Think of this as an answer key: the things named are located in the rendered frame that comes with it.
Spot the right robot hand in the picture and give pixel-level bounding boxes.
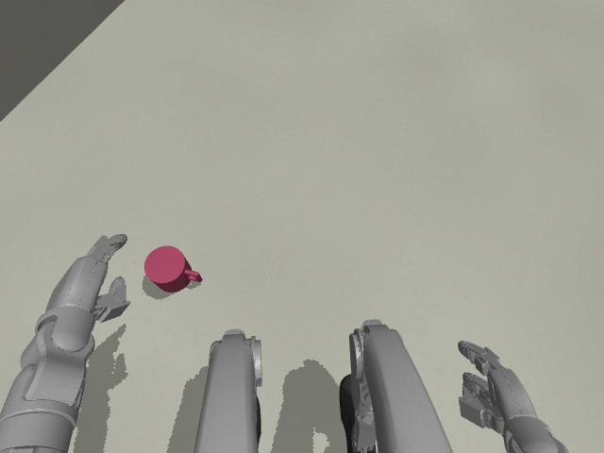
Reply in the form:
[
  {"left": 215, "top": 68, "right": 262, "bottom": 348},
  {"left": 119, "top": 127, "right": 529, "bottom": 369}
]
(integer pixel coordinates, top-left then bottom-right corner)
[{"left": 458, "top": 341, "right": 538, "bottom": 438}]

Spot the mug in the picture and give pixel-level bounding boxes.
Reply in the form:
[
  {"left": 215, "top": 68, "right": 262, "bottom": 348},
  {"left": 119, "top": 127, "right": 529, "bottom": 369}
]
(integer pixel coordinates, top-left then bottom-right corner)
[{"left": 144, "top": 245, "right": 203, "bottom": 293}]

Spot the right robot arm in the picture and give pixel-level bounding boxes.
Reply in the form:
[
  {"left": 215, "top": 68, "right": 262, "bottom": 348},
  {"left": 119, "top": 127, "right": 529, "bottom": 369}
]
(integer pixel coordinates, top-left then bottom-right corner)
[{"left": 503, "top": 416, "right": 569, "bottom": 453}]

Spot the left robot arm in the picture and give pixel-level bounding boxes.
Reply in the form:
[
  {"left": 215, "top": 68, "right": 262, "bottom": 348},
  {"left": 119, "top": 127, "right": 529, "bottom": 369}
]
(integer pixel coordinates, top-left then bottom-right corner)
[{"left": 0, "top": 307, "right": 95, "bottom": 453}]

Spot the left robot hand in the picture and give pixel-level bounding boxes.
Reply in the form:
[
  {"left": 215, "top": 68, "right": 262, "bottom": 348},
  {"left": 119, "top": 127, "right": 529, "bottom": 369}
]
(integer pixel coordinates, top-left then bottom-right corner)
[{"left": 45, "top": 234, "right": 130, "bottom": 323}]

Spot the right robot foot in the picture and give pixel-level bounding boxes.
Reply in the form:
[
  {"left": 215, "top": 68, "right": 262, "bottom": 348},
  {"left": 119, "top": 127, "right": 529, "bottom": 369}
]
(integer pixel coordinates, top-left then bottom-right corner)
[{"left": 340, "top": 374, "right": 376, "bottom": 453}]

